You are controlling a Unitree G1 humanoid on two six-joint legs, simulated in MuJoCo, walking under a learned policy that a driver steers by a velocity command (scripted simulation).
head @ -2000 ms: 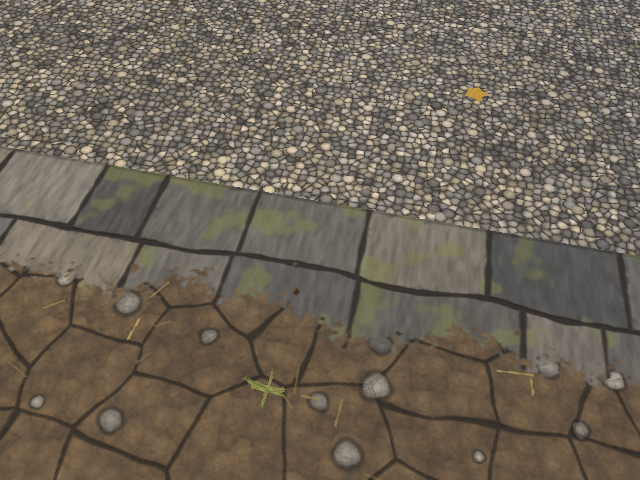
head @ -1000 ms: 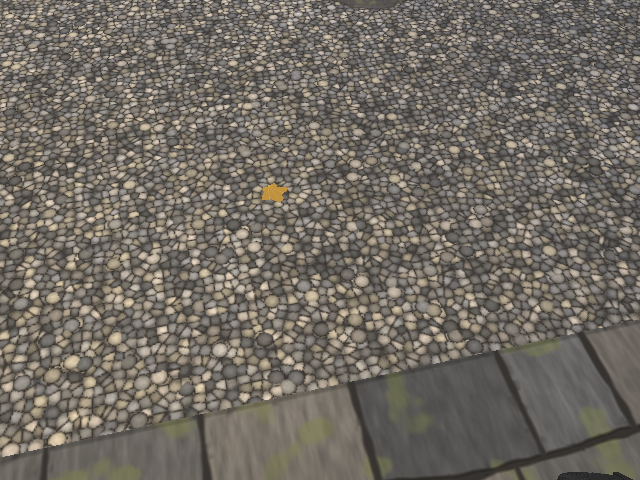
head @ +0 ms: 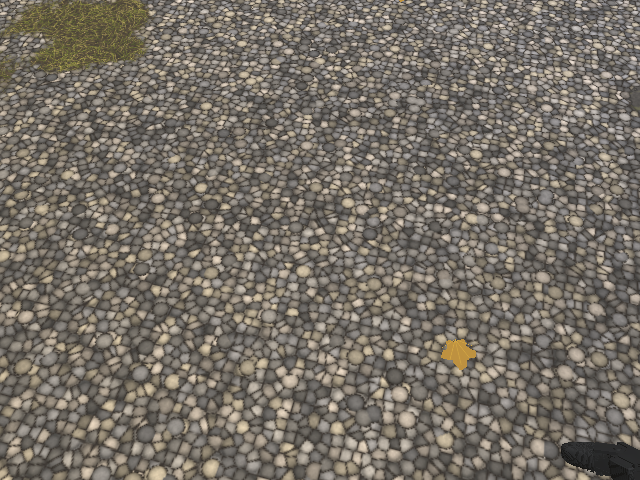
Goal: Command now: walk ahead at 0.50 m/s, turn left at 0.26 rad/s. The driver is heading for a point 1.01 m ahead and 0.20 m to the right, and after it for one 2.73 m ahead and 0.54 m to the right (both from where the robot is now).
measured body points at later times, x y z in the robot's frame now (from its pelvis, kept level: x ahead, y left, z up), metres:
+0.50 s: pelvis +0.28 -0.03 +0.00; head +0.31 -0.03 +0.45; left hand +0.49 +0.19 -0.09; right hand +0.28 -0.32 -0.12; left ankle +0.10 +0.09 -0.72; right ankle +0.42 -0.14 -0.71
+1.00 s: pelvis +0.58 -0.07 +0.01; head +0.60 -0.09 +0.46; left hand +0.70 +0.19 -0.10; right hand +0.71 -0.37 -0.06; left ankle +0.74 -0.01 -0.71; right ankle +0.41 -0.14 -0.72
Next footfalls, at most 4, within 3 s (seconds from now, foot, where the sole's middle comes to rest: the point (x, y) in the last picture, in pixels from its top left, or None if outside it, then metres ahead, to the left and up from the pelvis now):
0.52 right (421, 478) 0.45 -0.14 -0.75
1.02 left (361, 328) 0.78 -0.02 -0.75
1.52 right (497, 270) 0.96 -0.35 -0.75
2.04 left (438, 163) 1.32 -0.23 -0.75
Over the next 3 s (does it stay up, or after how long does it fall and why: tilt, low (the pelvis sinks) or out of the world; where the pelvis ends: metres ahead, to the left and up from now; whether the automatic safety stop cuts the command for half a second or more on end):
stays up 1.58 -0.49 0.02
